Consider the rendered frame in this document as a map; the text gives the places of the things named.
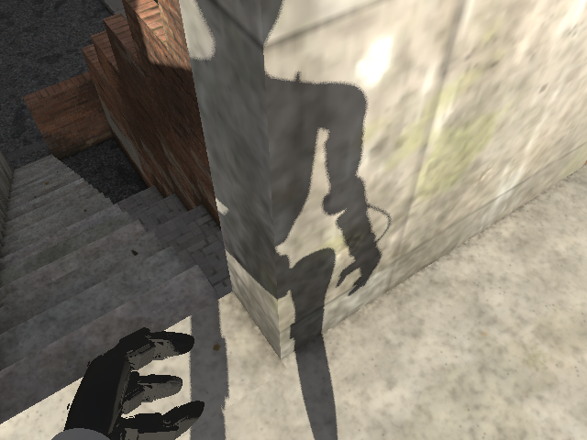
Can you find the robot left hand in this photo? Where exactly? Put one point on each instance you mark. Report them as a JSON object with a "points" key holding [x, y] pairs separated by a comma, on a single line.
{"points": [[109, 389]]}

